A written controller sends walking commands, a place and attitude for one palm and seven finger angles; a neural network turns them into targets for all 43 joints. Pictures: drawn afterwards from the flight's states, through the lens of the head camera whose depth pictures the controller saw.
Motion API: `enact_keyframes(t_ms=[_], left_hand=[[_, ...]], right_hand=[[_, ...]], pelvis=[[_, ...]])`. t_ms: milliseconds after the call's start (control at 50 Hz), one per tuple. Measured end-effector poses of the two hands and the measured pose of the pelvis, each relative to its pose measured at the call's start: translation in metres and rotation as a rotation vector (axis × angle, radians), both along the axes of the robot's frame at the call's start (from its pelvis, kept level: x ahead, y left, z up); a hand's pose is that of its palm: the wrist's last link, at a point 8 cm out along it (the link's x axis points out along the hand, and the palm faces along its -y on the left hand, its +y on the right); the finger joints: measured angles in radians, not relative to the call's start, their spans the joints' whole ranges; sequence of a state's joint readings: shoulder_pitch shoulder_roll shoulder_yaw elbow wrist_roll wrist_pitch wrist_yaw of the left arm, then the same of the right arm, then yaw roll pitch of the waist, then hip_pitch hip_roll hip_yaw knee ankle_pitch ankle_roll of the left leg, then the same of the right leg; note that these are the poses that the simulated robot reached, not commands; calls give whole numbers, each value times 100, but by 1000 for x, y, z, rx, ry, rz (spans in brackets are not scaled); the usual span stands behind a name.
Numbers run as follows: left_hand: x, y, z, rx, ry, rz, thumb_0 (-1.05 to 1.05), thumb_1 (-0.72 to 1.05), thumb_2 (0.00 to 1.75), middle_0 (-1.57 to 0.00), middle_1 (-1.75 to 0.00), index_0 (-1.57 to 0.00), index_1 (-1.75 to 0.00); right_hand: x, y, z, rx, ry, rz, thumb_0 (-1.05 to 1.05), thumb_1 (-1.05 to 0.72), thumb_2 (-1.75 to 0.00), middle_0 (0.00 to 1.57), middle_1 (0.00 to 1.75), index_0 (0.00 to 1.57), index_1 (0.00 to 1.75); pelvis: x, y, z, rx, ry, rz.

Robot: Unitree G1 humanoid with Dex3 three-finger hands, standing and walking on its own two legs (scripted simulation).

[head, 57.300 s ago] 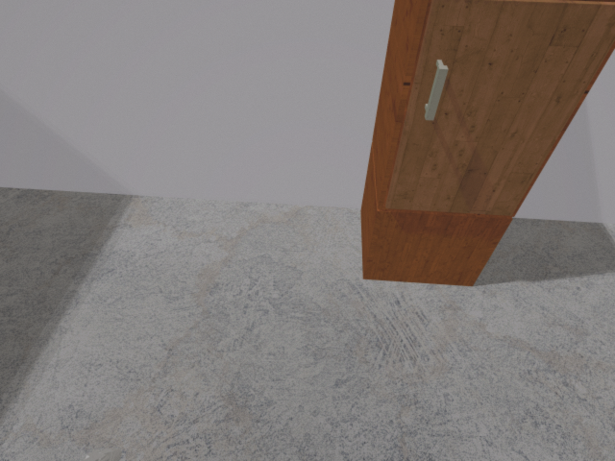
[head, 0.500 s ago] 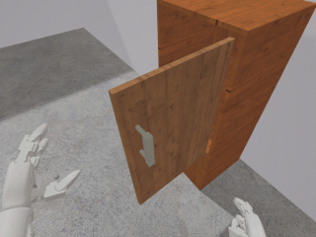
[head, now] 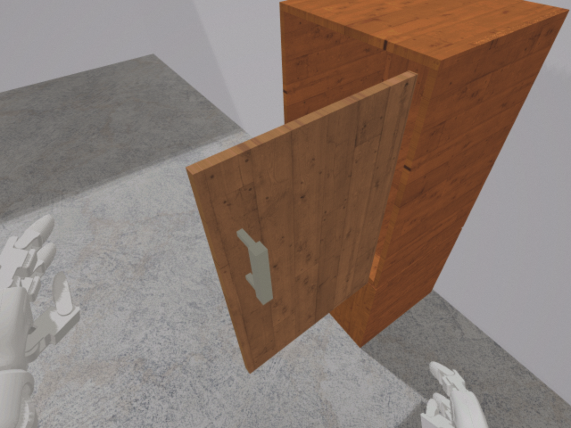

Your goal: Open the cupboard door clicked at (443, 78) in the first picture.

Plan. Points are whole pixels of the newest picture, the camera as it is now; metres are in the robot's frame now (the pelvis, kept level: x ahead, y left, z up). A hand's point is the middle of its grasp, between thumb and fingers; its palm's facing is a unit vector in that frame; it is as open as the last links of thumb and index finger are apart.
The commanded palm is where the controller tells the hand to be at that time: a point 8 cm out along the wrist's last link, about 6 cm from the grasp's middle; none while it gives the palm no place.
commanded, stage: draw the hand back to the body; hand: left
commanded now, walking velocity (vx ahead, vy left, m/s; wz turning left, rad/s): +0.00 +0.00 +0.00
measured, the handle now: (254, 267) +0.33 +0.09 +0.06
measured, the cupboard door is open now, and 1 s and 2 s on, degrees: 92 92 92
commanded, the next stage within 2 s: step back with the hand held close in 0.10 s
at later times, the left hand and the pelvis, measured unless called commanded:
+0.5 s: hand (63, 319) +0.18 +0.27 +0.14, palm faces +0.34 -0.79 -0.52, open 7.4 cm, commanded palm +0.12 +0.31 +0.17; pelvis -0.03 +0.01 +0.00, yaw -1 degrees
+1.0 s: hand out of the picture +0.06 +0.30 +0.15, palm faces +0.46 -0.75 -0.48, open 7.4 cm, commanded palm +0.01 +0.34 +0.17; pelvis -0.12 +0.03 -0.02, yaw +2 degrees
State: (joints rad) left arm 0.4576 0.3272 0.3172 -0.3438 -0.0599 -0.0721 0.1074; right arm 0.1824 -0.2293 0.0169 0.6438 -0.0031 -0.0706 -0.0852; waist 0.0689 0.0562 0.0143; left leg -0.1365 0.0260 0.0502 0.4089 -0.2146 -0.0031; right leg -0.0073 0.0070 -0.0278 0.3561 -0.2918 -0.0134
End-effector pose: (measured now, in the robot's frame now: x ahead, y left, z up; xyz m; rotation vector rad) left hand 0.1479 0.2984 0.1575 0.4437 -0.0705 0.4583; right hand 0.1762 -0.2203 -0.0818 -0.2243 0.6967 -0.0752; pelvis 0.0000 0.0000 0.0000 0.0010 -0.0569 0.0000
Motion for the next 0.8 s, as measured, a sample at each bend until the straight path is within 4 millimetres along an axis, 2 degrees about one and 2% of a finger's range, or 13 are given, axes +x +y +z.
enact_keyframes(t_ms=[240,300,380,520,640,800], left_hand=[[-4,-4,1,0,-6,1,1,89,89,-21,-30,-22,-30],[-5,-4,11,47,-30,-21,1,89,90,-22,-30,-22,-30],[-4,-3,17,106,-17,-62,1,89,90,-21,-30,-21,-30],[-9,5,11,132,48,-115,1,89,90,-22,-30,-22,-30],[-27,15,11,143,24,-138,1,89,89,-22,-30,-22,-30],[-69,30,16,185,-56,-124,1,89,89,-22,-30,-22,-30]], right_hand=[[-6,-6,0,0,-1,-8,2,-90,-90,20,30,20,30],[-7,-8,0,-5,6,-11,2,-90,-90,20,30,20,30],[-12,-11,1,-13,24,-46,2,-90,-90,20,30,20,30],[-31,-11,2,-28,47,-113,2,-90,-90,20,30,20,30],[-58,-2,6,-43,50,-126,2,-90,-90,20,30,20,30],[-98,17,3,-53,36,-91,2,-90,-90,20,30,20,30]], pelvis=[[-5,-6,0,-3,-9,1],[-7,-6,0,-13,13,4],[-12,-2,-1,-18,43,-3],[-28,11,-2,-16,60,-24],[-51,21,-4,-23,58,-27],[-86,32,-11,-36,47,-4]])
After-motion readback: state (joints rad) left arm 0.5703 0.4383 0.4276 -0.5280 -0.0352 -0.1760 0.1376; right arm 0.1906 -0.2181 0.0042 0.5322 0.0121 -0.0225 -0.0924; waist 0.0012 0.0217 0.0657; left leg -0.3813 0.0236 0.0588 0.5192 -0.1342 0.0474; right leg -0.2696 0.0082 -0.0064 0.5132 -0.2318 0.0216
